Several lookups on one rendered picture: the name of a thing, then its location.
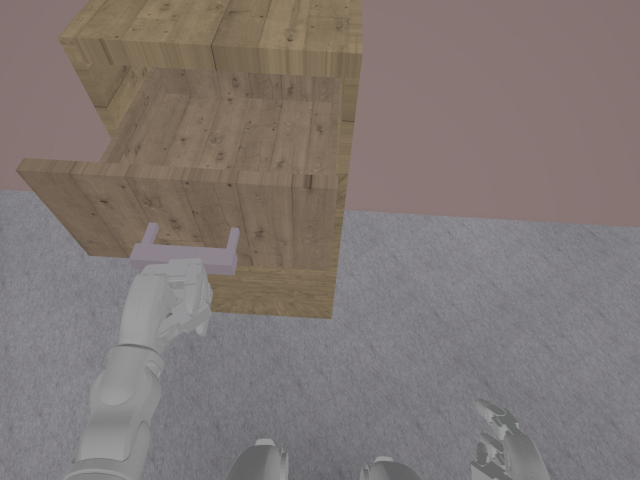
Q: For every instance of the robot left thigh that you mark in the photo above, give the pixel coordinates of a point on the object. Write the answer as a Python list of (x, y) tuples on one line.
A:
[(260, 462)]

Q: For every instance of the left robot hand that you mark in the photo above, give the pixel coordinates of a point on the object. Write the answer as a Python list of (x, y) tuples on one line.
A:
[(150, 299)]

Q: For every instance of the drawer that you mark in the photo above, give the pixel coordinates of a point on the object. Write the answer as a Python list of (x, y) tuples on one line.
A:
[(199, 152)]

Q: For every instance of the robot left shin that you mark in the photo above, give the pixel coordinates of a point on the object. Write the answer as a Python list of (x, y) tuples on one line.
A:
[(265, 441)]

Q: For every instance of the handle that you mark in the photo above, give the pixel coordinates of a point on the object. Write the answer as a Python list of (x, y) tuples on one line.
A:
[(219, 261)]

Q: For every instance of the left robot forearm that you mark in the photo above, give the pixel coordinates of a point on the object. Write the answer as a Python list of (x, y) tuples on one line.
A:
[(123, 398)]

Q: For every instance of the right robot hand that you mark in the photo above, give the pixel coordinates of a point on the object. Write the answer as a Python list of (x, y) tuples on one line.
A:
[(516, 459)]

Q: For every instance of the cabinet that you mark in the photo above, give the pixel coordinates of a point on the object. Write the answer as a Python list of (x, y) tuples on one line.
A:
[(112, 45)]

